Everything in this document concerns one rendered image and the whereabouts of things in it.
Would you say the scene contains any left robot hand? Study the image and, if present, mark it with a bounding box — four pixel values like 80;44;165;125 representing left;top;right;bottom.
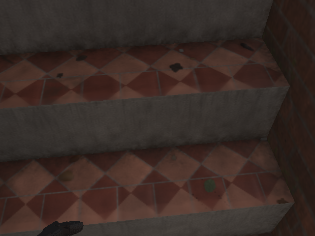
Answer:
37;221;84;236

